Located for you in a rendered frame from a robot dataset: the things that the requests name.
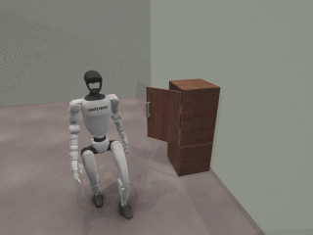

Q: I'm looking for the right robot forearm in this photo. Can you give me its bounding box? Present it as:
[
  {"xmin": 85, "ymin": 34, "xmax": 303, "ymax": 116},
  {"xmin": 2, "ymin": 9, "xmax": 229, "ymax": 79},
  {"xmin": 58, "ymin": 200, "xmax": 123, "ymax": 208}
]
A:
[{"xmin": 68, "ymin": 126, "xmax": 79, "ymax": 161}]

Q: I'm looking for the left robot forearm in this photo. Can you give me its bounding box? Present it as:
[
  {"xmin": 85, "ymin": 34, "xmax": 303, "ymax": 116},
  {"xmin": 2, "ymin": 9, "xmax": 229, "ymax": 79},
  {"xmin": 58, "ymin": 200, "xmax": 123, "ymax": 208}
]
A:
[{"xmin": 114, "ymin": 113, "xmax": 126, "ymax": 138}]

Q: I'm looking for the cupboard door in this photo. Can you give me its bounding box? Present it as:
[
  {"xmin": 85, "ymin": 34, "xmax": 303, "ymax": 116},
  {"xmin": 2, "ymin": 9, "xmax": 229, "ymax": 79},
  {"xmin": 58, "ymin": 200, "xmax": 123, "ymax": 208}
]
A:
[{"xmin": 146, "ymin": 86, "xmax": 181, "ymax": 145}]

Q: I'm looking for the robot head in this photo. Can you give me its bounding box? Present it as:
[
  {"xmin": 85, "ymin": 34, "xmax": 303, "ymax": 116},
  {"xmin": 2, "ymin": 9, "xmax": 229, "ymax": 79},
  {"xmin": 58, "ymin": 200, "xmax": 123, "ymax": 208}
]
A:
[{"xmin": 83, "ymin": 70, "xmax": 106, "ymax": 101}]

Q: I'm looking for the right robot hand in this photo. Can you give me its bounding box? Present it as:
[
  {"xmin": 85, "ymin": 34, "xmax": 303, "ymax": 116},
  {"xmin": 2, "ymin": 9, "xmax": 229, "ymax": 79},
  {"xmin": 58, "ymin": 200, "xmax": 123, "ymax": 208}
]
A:
[{"xmin": 70, "ymin": 160, "xmax": 84, "ymax": 184}]

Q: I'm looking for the left robot hand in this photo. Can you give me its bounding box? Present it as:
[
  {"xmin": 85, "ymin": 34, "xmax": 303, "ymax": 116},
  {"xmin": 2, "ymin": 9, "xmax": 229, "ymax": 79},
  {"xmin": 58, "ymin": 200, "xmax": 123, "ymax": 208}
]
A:
[{"xmin": 119, "ymin": 137, "xmax": 129, "ymax": 155}]

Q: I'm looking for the right robot upper arm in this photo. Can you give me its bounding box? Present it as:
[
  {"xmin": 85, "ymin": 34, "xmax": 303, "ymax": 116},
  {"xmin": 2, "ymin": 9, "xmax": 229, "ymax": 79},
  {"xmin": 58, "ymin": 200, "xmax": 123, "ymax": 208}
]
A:
[{"xmin": 68, "ymin": 99, "xmax": 82, "ymax": 134}]

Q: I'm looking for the robot right thigh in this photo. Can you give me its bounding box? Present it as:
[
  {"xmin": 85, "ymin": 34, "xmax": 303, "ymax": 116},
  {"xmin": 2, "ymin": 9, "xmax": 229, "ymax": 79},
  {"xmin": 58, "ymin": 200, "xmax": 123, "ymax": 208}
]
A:
[{"xmin": 80, "ymin": 145, "xmax": 100, "ymax": 186}]

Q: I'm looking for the left robot upper arm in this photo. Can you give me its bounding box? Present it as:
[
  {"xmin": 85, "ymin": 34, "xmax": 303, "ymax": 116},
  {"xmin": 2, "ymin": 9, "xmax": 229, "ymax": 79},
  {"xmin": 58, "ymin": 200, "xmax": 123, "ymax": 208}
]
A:
[{"xmin": 107, "ymin": 94, "xmax": 121, "ymax": 120}]

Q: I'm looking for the handle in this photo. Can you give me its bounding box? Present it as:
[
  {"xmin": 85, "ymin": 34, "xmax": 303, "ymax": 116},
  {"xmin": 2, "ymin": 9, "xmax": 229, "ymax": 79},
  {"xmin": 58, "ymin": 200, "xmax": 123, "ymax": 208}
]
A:
[{"xmin": 146, "ymin": 102, "xmax": 151, "ymax": 118}]

